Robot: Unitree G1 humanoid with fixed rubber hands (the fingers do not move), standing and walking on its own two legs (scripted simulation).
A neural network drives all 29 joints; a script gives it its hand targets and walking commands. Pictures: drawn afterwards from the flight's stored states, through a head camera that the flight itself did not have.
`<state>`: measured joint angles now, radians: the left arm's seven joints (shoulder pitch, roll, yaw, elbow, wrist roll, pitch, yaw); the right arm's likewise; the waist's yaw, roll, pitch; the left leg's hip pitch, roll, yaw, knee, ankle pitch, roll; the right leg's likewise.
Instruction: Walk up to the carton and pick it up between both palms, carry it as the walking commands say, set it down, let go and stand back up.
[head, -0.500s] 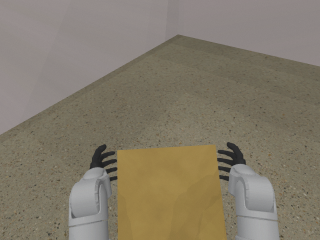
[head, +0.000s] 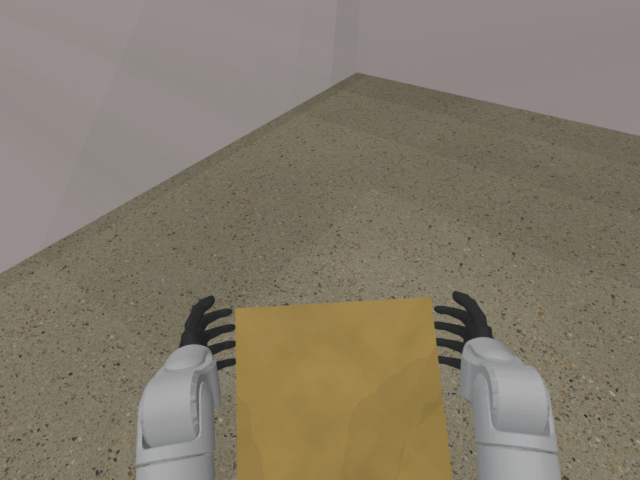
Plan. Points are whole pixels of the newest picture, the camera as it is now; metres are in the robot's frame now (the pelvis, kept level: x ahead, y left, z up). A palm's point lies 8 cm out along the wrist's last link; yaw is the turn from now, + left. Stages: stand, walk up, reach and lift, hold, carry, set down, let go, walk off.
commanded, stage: carry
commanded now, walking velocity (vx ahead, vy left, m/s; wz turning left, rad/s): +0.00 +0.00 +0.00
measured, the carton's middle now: (337, 385) +0.29 -0.01 -0.04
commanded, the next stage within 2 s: none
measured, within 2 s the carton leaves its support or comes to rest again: neither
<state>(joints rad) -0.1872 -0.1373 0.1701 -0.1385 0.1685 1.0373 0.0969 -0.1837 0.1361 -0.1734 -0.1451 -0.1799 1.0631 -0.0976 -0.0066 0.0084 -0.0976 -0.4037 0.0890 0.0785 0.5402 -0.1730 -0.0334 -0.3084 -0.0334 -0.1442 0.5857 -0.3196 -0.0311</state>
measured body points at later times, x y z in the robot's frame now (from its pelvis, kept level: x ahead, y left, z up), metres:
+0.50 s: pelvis +0.00 +0.00 +0.00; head -0.01 -0.01 +0.45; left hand +0.29 +0.16 +0.06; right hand +0.28 -0.17 +0.06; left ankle +0.06 +0.14 -0.73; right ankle -0.01 -0.09 -0.73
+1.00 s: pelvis +0.00 +0.00 +0.00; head -0.01 -0.01 +0.45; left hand +0.28 +0.16 +0.06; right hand +0.28 -0.17 +0.06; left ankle +0.06 +0.14 -0.73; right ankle -0.01 -0.09 -0.73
